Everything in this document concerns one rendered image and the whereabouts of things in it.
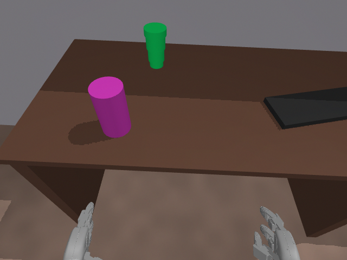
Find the desk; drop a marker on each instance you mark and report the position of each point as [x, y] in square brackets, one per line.
[203, 112]

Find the right robot hand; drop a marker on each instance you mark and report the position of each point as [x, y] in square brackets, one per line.
[280, 241]

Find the left robot hand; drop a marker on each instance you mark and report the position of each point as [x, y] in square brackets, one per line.
[80, 237]

